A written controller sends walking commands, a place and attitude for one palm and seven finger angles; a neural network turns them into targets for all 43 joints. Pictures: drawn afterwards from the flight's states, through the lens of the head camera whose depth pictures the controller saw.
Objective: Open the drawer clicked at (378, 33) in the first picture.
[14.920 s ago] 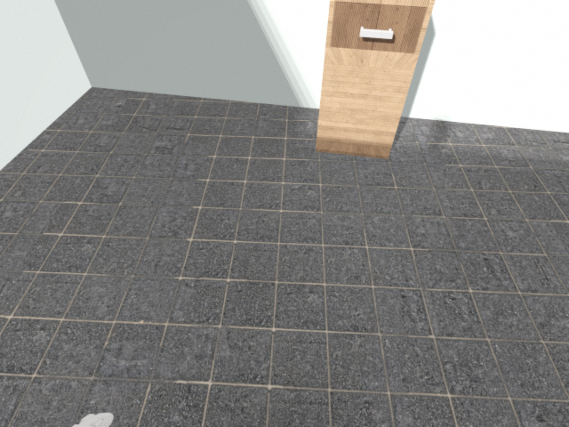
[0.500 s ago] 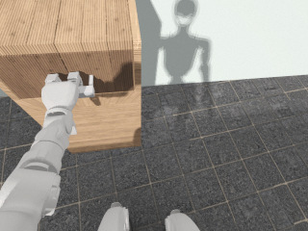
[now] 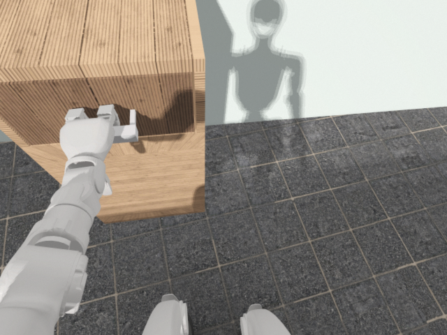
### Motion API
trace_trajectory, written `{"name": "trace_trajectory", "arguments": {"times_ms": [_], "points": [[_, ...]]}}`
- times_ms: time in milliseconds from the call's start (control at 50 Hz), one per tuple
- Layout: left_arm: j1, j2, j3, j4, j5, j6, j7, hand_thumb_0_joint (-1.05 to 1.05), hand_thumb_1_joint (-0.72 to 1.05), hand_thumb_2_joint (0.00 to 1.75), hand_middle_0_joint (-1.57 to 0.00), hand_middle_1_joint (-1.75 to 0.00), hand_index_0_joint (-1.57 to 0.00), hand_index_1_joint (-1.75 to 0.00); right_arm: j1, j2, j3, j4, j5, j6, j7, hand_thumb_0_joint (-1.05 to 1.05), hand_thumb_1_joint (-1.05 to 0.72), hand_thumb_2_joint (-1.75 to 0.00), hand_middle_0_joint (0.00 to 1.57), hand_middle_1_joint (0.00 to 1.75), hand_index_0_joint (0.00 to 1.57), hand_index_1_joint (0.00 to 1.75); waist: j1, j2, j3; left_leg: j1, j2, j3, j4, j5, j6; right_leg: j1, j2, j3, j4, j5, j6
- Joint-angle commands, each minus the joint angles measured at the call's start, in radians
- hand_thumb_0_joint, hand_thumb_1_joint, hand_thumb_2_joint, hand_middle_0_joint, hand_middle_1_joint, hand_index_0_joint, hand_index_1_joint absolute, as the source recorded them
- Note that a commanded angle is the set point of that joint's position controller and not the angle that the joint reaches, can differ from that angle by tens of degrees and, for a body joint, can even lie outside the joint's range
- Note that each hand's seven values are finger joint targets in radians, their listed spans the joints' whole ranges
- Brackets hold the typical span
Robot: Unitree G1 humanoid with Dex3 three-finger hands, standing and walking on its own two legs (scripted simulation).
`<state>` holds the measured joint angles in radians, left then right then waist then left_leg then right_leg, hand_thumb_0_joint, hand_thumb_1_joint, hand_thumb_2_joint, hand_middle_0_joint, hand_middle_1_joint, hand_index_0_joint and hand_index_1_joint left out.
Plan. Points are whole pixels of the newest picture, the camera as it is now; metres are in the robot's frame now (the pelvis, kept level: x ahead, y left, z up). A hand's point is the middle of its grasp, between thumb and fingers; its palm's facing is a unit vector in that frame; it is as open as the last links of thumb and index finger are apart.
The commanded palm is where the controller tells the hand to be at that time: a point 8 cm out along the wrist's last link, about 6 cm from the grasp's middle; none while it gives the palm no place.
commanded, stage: close the thumb around the handle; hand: left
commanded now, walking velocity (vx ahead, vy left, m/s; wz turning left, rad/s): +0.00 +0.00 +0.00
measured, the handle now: (102, 126) +0.51 +0.22 +0.00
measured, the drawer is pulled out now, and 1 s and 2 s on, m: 0.00 0.01 0.05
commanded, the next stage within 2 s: pull the drawer open in 0.62 s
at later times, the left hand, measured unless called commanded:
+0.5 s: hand (102, 154) +0.46 +0.22 -0.02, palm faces -0.05 -0.04 -1.00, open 6.1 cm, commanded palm +0.44 +0.21 +0.03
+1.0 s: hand (103, 159) +0.45 +0.22 -0.02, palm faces -0.05 -0.05 -1.00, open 5.7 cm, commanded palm +0.41 +0.20 +0.03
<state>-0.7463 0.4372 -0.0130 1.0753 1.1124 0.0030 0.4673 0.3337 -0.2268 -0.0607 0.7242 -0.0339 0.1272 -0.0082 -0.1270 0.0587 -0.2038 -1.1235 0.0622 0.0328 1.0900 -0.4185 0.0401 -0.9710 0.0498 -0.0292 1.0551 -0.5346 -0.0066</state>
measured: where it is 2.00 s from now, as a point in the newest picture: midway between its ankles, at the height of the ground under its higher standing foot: outside the picture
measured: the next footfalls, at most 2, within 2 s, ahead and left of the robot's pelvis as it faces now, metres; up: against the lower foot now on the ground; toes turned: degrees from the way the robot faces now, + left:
none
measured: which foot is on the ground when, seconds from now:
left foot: down 0.00-1.00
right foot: down 0.00-1.00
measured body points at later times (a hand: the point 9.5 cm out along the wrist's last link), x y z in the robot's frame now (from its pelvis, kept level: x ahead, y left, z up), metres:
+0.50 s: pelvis +0.00 +0.00 +0.01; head +0.12 +0.01 +0.44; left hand +0.46 +0.22 +0.03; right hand +0.03 -0.27 -0.12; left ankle +0.04 +0.10 -0.65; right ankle -0.03 -0.12 -0.65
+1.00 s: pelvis +0.02 -0.01 +0.01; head +0.13 -0.01 +0.45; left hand +0.45 +0.22 +0.03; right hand +0.04 -0.27 -0.12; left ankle +0.04 +0.10 -0.65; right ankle -0.03 -0.12 -0.65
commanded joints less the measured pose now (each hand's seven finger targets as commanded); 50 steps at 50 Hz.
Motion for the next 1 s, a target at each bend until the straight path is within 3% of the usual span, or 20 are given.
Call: {"name": "trace_trajectory", "arguments": {"times_ms": [0,80,140,200,240,280,300,360,380,400,500,520,580,620,700,780,800,840,940,980], "points": [[-0.35,0.167,0.021,-0.171,-0.009,0.014,0.031,0.0,-0.22,0.42,-0.32,-1.23,-0.32,-1.23,0.137,-0.172,-0.059,-0.055,0.0,-0.011,-0.011,0.0,-0.9,-0.9,0.2,0.3,0.2,0.3,-0.008,0.056,-0.44,0.572,-0.039,-0.052,-0.093,0.384,0.0,0.042,0.04,-0.023,-0.155,0.351,-0.029],[-0.375,0.151,0.008,-0.181,-0.003,0.011,0.029,0.0,0.0,0.52,-0.34,-1.25,-0.34,-1.25,0.131,-0.171,-0.06,-0.047,0.001,-0.01,-0.013,0.0,-0.9,-0.9,0.2,0.3,0.2,0.3,-0.022,0.05,-0.414,0.594,-0.032,-0.064,-0.102,0.381,-0.002,0.007,0.039,-0.026,-0.161,0.331,-0.028],[-0.334,0.169,0.03,-0.186,-0.006,0.006,0.029,0.0,0.17,0.59,-0.35,-1.27,-0.35,-1.27,0.129,-0.17,-0.06,-0.054,0.0,-0.01,-0.013,0.0,-0.9,-0.9,0.2,0.3,0.2,0.3,0.001,0.06,-0.42,0.595,-0.035,-0.058,-0.107,0.392,-0.003,0.037,0.039,-0.025,-0.162,0.343,-0.033],[-0.311,0.162,0.034,-0.183,-0.003,-0.001,0.035,0.0,0.34,0.66,-0.36,-1.29,-0.36,-1.29,0.125,-0.167,-0.061,-0.054,-0.002,-0.008,-0.01,0.0,-0.9,-0.9,0.2,0.3,0.2,0.3,0.004,0.06,-0.412,0.584,-0.036,-0.05,-0.102,0.394,-0.002,0.044,0.038,-0.023,-0.163,0.355,-0.032],[-0.314,0.152,0.021,-0.169,0.002,0.004,0.042,0.0,0.45,0.71,-0.37,-1.3,-0.37,-1.3,0.118,-0.166,-0.058,-0.057,0.0,-0.008,-0.011,0.0,-0.9,-0.9,0.2,0.3,0.2,0.3,-0.005,0.026,-0.383,0.547,-0.039,-0.048,-0.105,0.364,0.001,0.05,0.037,-0.022,-0.167,0.344,-0.03],[-0.347,0.151,0.017,-0.181,0.007,0.003,0.049,0.0,0.56,0.76,-0.38,-1.31,-0.38,-1.31,0.112,-0.166,-0.06,-0.058,0.001,-0.011,-0.01,0.0,-0.9,-0.9,0.2,0.3,0.2,0.3,-0.009,0.059,-0.396,0.568,-0.038,-0.051,-0.106,0.359,-0.002,0.027,0.036,-0.019,-0.166,0.332,-0.029],[-0.332,0.143,0.013,-0.156,0.002,0.012,0.051,0.0,0.62,0.78,-0.38,-1.32,-0.38,-1.32,0.116,-0.166,-0.06,-0.056,0.0,-0.012,-0.01,0.0,-0.9,-0.9,0.2,0.3,0.2,0.3,-0.012,0.041,-0.373,0.557,-0.039,-0.051,-0.108,0.346,-0.001,0.029,0.037,-0.022,-0.171,0.322,-0.031],[-0.362,0.141,0.012,-0.162,-0.009,0.018,0.049,0.0,0.79,0.85,-0.39,-1.34,-0.39,-1.34,0.119,-0.165,-0.061,-0.053,-0.001,-0.016,-0.009,0.0,-0.9,-0.9,0.2,0.3,0.2,0.3,-0.021,0.036,-0.4,0.562,-0.04,-0.05,-0.101,0.364,0.002,0.046,0.034,-0.017,-0.17,0.348,-0.028],[-0.364,0.181,0.038,-0.178,-0.002,0.013,0.049,0.0,0.84,0.88,-0.4,-1.34,-0.4,-1.34,0.122,-0.17,-0.059,-0.053,0.001,-0.014,-0.011,0.0,-0.9,-0.9,0.2,0.3,0.2,0.3,-0.008,0.039,-0.432,0.568,-0.04,-0.05,-0.099,0.377,0.0,0.055,0.034,-0.015,-0.16,0.361,-0.027],[-0.348,0.16,0.024,-0.185,-0.003,0.014,0.047,0.0,0.9,0.9,-0.4,-1.35,-0.4,-1.35,0.12,-0.167,-0.061,-0.055,-0.002,-0.014,-0.011,0.0,-0.9,-0.9,0.2,0.3,0.2,0.3,-0.005,0.063,-0.44,0.583,-0.041,-0.046,-0.095,0.398,0.0,0.059,0.035,-0.014,-0.159,0.38,-0.03],[-0.287,0.163,0.034,-0.165,-0.009,0.011,0.033,0.0,0.9,0.9,-0.4,-1.35,-0.4,-1.35,0.113,-0.164,-0.059,-0.058,0.001,-0.011,-0.012,0.0,-0.9,-0.9,0.2,0.3,0.2,0.3,0.001,0.014,-0.408,0.534,-0.046,-0.031,-0.095,0.375,0.005,0.101,0.034,-0.007,-0.171,0.404,-0.025],[-0.297,0.19,0.044,-0.167,-0.005,0.008,0.032,0.0,0.9,0.9,-0.4,-1.35,-0.4,-1.35,0.109,-0.164,-0.054,-0.059,0.005,-0.009,-0.014,0.0,-0.9,-0.9,0.2,0.3,0.2,0.3,0.004,0.016,-0.393,0.505,-0.049,-0.026,-0.096,0.359,0.006,0.113,0.032,-0.001,-0.171,0.41,-0.023],[-0.311,0.178,0.037,-0.199,-0.005,-0.001,0.033,0.0,0.9,0.9,-0.4,-1.35,-0.4,-1.35,0.109,-0.162,-0.059,-0.059,0.004,-0.015,-0.016,0.0,-0.9,-0.9,0.2,0.3,0.2,0.3,0.002,0.041,-0.438,0.55,-0.046,-0.033,-0.094,0.389,0.003,0.101,0.032,-0.004,-0.162,0.416,-0.024],[-0.311,0.173,0.031,-0.179,-0.008,0.004,0.033,0.0,0.9,0.9,-0.4,-1.35,-0.4,-1.35,0.109,-0.163,-0.057,-0.057,0.005,-0.015,-0.016,0.0,-0.9,-0.9,0.2,0.3,0.2,0.3,-0.005,0.03,-0.396,0.529,-0.046,-0.031,-0.098,0.362,0.004,0.09,0.032,-0.003,-0.173,0.394,-0.023],[-0.324,0.157,0.02,-0.199,-0.008,-0.004,0.036,0.0,0.9,0.9,-0.4,-1.35,-0.4,-1.35,0.114,-0.162,-0.062,-0.053,0.002,-0.021,-0.016,0.0,-0.9,-0.9,0.2,0.3,0.2,0.3,-0.005,0.048,-0.423,0.544,-0.047,-0.032,-0.09,0.381,0.004,0.091,0.032,-0.003,-0.163,0.411,-0.025],[-0.231,0.147,0.035,-0.218,-0.014,-0.007,0.033,0.0,0.9,0.9,-0.4,-1.35,-0.4,-1.35,0.103,-0.158,-0.062,-0.063,0.004,-0.017,-0.009,0.0,-0.9,-0.9,0.2,0.3,0.2,0.3,0.027,0.043,-0.451,0.567,-0.047,-0.029,-0.099,0.416,0.0,0.121,0.035,-0.005,-0.159,0.444,-0.027],[-0.199,0.108,0.011,-0.228,-0.024,-0.007,0.031,0.0,0.9,0.9,-0.4,-1.35,-0.4,-1.35,0.101,-0.154,-0.064,-0.068,0.003,-0.016,-0.007,0.0,-0.9,-0.9,0.2,0.3,0.2,0.3,0.028,0.039,-0.442,0.571,-0.049,-0.024,-0.105,0.423,0.001,0.141,0.035,-0.007,-0.167,0.459,-0.029],[-0.121,0.12,0.035,-0.264,-0.03,-0.014,0.03,0.0,0.9,0.9,-0.4,-1.35,-0.4,-1.35,0.091,-0.151,-0.066,-0.077,0.004,-0.012,-0.003,0.0,-0.9,-0.9,0.2,0.3,0.2,0.3,0.054,0.042,-0.463,0.585,-0.05,-0.016,-0.109,0.453,0.0,0.182,0.035,-0.005,-0.166,0.503,-0.031],[-0.024,0.062,0.0,-0.319,-0.032,-0.018,0.033,0.0,0.9,0.9,-0.4,-1.35,-0.4,-1.35,0.068,-0.148,-0.068,-0.087,0.006,-0.005,0.004,0.0,-0.9,-0.9,0.2,0.3,0.2,0.3,0.057,0.023,-0.415,0.585,-0.048,-0.013,-0.126,0.467,0.0,0.198,0.036,-0.008,-0.178,0.527,-0.03],[0.03,0.08,0.023,-0.337,-0.026,-0.016,0.04,0.0,0.9,0.9,-0.4,-1.35,-0.4,-1.35,0.061,-0.147,-0.07,-0.092,0.006,-0.001,0.004,0.0,-0.9,-0.9,0.2,0.3,0.2,0.3,0.071,0.002,-0.437,0.595,-0.05,-0.009,-0.128,0.501,0.0,0.227,0.034,-0.003,-0.176,0.568,-0.028]]}}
